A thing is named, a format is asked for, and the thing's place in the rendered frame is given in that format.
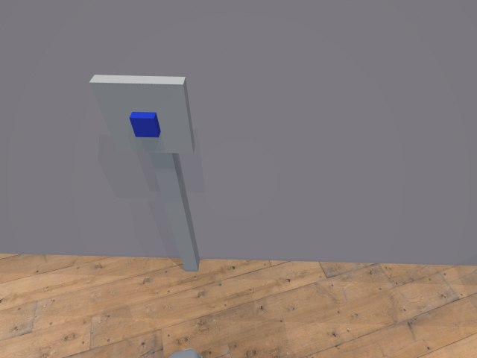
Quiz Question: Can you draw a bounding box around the panel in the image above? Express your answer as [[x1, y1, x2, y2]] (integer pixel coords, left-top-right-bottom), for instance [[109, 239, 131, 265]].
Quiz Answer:
[[89, 75, 200, 271]]

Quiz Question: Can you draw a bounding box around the button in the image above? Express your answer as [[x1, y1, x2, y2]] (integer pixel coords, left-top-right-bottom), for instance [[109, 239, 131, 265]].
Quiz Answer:
[[130, 112, 160, 137]]

